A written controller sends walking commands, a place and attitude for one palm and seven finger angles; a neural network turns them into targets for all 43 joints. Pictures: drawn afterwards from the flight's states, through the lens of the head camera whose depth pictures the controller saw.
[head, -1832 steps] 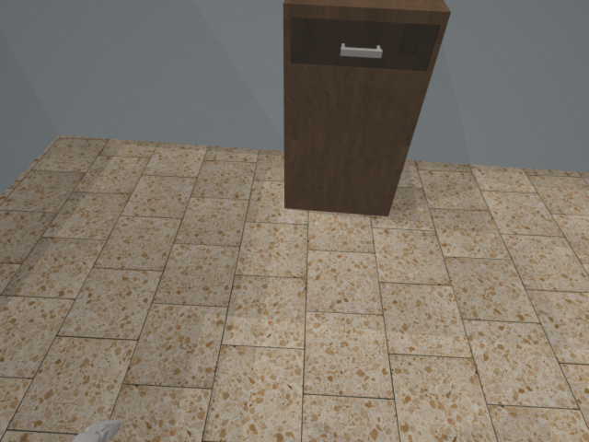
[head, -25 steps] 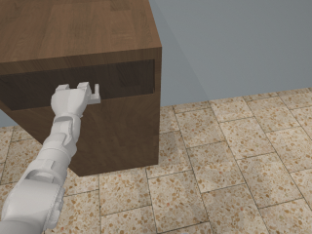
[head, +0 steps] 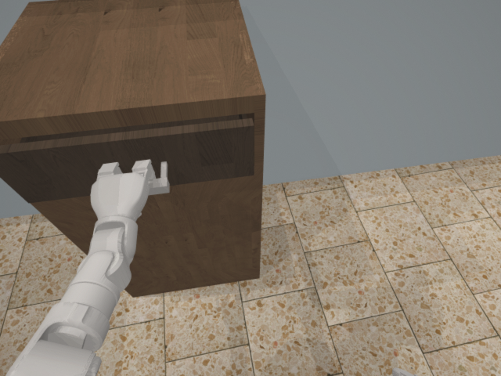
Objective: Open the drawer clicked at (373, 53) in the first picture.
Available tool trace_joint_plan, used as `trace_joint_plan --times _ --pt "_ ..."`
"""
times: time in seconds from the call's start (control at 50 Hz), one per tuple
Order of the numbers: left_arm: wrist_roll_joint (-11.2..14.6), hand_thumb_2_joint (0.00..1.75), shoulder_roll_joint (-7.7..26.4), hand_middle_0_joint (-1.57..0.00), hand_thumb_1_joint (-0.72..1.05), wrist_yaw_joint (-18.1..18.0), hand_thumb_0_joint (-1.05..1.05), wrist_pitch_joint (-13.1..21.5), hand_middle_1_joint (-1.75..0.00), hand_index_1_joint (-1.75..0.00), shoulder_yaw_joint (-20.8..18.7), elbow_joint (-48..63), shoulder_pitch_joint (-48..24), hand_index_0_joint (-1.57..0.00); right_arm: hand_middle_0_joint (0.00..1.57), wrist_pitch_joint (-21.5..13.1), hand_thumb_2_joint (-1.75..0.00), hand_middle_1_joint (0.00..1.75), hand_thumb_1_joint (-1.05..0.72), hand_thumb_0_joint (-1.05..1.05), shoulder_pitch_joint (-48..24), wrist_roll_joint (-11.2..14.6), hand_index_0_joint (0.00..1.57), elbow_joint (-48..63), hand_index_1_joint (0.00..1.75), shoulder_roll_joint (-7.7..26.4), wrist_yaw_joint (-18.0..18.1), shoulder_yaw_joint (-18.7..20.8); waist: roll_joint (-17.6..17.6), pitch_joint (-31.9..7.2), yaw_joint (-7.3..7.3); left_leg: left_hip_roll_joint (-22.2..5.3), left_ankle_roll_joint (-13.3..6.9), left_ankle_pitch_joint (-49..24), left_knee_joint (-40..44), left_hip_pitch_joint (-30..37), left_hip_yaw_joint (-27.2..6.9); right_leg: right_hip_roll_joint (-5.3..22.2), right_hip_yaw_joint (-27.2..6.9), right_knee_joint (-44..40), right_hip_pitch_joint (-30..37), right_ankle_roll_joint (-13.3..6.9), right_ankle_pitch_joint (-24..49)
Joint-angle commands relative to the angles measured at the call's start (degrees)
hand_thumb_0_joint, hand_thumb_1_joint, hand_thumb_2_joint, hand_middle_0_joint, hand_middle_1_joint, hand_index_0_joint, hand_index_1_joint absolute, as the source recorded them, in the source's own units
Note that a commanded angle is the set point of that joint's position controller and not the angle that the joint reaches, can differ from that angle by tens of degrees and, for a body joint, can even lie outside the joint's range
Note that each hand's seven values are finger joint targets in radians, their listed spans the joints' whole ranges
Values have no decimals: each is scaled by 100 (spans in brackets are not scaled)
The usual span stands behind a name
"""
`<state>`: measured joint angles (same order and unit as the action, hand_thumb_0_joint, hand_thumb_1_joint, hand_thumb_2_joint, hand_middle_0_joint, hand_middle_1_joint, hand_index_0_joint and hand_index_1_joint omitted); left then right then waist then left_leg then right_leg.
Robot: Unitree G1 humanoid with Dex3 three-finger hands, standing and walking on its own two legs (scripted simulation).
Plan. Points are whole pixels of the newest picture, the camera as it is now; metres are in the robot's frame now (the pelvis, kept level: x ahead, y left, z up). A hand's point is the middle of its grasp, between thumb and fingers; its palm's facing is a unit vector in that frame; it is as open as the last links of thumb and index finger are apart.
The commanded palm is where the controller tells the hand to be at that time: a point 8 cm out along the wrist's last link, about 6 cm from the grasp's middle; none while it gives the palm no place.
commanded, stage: pull the drawer open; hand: left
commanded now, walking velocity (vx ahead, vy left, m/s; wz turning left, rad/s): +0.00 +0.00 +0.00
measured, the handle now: (132, 180) +0.44 +0.23 +0.04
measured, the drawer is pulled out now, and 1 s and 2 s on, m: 0.03 0.17 0.30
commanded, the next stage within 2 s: open the thumb to release the handle in 1.86 s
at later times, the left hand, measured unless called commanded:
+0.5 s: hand (131, 217) +0.38 +0.22 +0.01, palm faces -0.01 -0.04 -1.00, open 5.2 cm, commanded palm +0.33 +0.21 +0.07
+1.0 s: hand (126, 287) +0.25 +0.20 +0.01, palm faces +0.03 -0.11 -0.99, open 5.4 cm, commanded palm +0.21 +0.19 +0.07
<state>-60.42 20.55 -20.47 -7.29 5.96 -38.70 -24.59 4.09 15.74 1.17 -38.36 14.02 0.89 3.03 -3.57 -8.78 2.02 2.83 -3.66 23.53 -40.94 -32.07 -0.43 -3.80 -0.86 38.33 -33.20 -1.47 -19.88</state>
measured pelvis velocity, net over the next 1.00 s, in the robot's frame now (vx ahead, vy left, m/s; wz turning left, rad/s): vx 0.00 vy -0.01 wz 0.01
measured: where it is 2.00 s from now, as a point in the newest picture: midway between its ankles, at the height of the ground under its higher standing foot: outside the picture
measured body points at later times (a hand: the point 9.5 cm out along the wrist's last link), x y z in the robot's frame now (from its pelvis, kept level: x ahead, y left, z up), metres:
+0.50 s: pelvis -0.01 -0.01 +0.00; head +0.05 -0.02 +0.45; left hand +0.37 +0.22 +0.06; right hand +0.08 -0.26 -0.13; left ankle -0.05 +0.08 -0.71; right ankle -0.02 -0.11 -0.71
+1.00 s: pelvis +0.00 -0.01 +0.00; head +0.02 -0.03 +0.45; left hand +0.25 +0.20 +0.07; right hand +0.23 -0.21 -0.08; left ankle -0.05 +0.08 -0.71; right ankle -0.02 -0.11 -0.71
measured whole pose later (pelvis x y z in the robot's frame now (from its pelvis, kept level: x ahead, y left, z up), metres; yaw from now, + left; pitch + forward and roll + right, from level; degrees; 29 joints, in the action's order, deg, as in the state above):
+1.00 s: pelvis +0.00 -0.01 +0.00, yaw +1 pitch +8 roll -1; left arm -61.2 15.6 -19.5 -13.6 13.2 -4.4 8.6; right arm 4.0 4.2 0.5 -33.4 12.1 -1.2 0.6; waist -3.7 -8.1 -3.9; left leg 3.5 -3.2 24.1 -39.7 -23.7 -0.7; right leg -3.2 -0.7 39.1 -25.6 -1.9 -21.6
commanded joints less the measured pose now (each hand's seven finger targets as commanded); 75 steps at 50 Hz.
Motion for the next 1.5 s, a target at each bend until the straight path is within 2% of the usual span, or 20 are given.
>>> trace_joint_plan --times 0.0,0.04,0.06,0.14,0.2,0.22,0.34,0.38,0.44,0.62,0.7,0.74,0.82,0.86,0.96,1.0,1.1,1.14,1.28,1.48 --pt "-211 90 1423 -40 90 -282 0 -96 -135 -135 -611 684 -2530 -40 20 -175 -90 30 -90 0 179 -39 20 419 30 807 94 234 -2 -1763 13 -219 222 -3429 192 1136 -124 26 167 -79 762 -111 2162" --pt "-167 90 1324 -40 90 -262 0 -60 -135 -135 -476 835 -2922 -40 20 -166 -90 30 -90 0 182 -45 20 419 30 795 105 246 -170 -2021 55 -215 279 -3589 170 1321 -172 42 166 -50 776 -131 2189" --pt "-144 90 1036 -40 90 -240 0 -39 -135 -135 -253 748 -2949 -40 20 -184 -90 30 -90 0 212 -48 20 423 30 758 103 248 -176 -2082 77 -221 276 -3662 122 1407 -185 39 185 -17 691 -118 2172" --pt "-131 90 1311 -40 90 -191 0 39 -135 -135 -488 482 -3064 -40 20 -150 -90 30 -90 0 202 -67 20 407 30 777 152 237 100 -2180 53 -178 245 -3480 86 1192 -146 52 146 1 882 -116 2310" --pt "-97 90 1081 -40 90 -157 0 150 -135 -135 -321 230 -3028 -40 20 -173 -90 30 -90 0 171 -45 20 440 30 743 161 207 221 -1892 72 -138 194 -3051 102 954 -100 65 145 -31 791 -100 2174" --pt "-126 90 1260 -40 90 -173 0 200 -135 -135 -462 196 -3068 -40 20 -171 -90 30 -90 0 181 -44 20 420 30 744 173 207 286 -1887 57 -138 190 -2916 118 897 -106 71 146 -22 810 -109 2121" --pt "8 90 974 -40 90 -114 0 284 -135 -135 -427 666 -1683 -40 20 -180 -90 30 -90 0 11 -14 20 698 30 721 103 218 267 -2216 -238 -135 170 -3254 150 950 -93 63 76 -42 1260 -131 2405" --pt "83 90 736 -40 90 -97 0 243 -135 -135 -280 1033 -1110 -40 20 -190 -90 30 -90 0 -67 8 20 774 30 691 67 215 191 -2113 -273 -159 167 -3374 167 1002 -56 66 68 -59 1299 -112 2536" --pt "167 90 847 -40 90 -88 0 112 -135 -135 -438 1500 -422 -40 20 -200 -90 30 -90 0 -236 28 20 852 30 736 37 214 350 -1987 -341 -178 164 -3385 255 934 -66 66 43 -128 1504 -107 2600" --pt "220 90 411 -40 90 -100 0 -414 -135 -135 -131 3310 1416 -40 20 -257 -90 30 -90 0 -773 31 20 1018 30 692 -98 161 194 -1621 -408 -274 239 -3905 378 1388 -145 85 78 -160 1505 -87 2769" --pt "80 90 321 -40 90 -115 0 -613 -135 -135 -10 3665 1682 -40 20 -230 -90 30 -90 0 -1042 13 20 1053 30 672 -113 85 155 -1263 -409 -294 297 -3804 450 1456 -192 56 129 -165 1313 -112 2450" --pt "73 90 390 -40 90 -134 0 -654 -135 -135 -86 3997 1909 -40 20 -234 -90 30 -90 0 -1152 -2 20 1116 30 651 -136 78 103 -1374 -476 -291 317 -3886 448 1578 -211 60 122 -158 1413 -136 2427" --pt "-25 90 44 -40 90 -132 0 -681 -135 -135 250 4242 2239 -40 20 -242 -90 30 -90 0 -1361 -28 20 1177 30 550 -165 9 196 -1179 -479 -293 362 -3842 413 1668 -252 44 168 -110 1246 -140 2288" --pt "-46 90 160 -40 90 -127 0 -651 -135 -135 135 4509 2360 -40 20 -245 -90 30 -90 0 -1426 -38 20 1214 30 519 -177 9 123 -1237 -541 -301 373 -3901 414 1776 -253 57 137 -106 1310 -154 2318" --pt "-159 90 -188 -40 90 -93 0 -567 -135 -135 534 4850 2581 -40 20 -245 -90 30 -90 0 -1616 -86 20 1288 30 439 -235 -65 218 -950 -520 -273 355 -3539 386 1756 -271 34 134 -114 1105 -163 2029" --pt "-156 90 -117 -40 90 -104 0 -498 -135 -135 451 5040 3136 -40 20 -267 -90 30 -90 0 -1663 -102 20 1353 30 386 -261 -93 199 -1086 -648 -243 342 -3607 363 1758 -240 30 110 -59 1289 -175 2155" --pt "-139 90 -112 -40 90 -84 0 -334 -135 -135 458 5487 3945 -40 20 -299 -90 30 -90 0 -1758 -137 20 1436 30 330 -344 -180 356 -889 -679 -186 287 -3315 307 1521 -183 47 -15 -23 1381 -168 2368" --pt "-104 90 131 -40 90 -100 0 -248 -135 -135 214 5774 4307 -40 20 -286 -90 30 -90 0 -1814 -128 20 1465 30 342 -369 -172 290 -893 -728 -176 287 -3149 304 1414 -160 60 -115 -14 1487 -188 2423" --pt "-110 90 278 -40 90 -251 0 -63 -135 -135 -45 6061 5043 -40 20 -336 -90 30 -90 0 -1901 -187 20 1519 30 319 -372 -195 377 -584 -748 -99 230 -2090 276 966 -90 67 -292 -15 1361 -177 2002" --pt "79 90 280 -40 90 -486 0 218 -135 -135 -189 6640 6799 -40 20 -409 -90 30 -90 0 -1916 -198 20 1632 30 325 -456 -153 378 -522 -842 -69 218 -1818 49 684 -33 136 -522 63 1249 -162 2075"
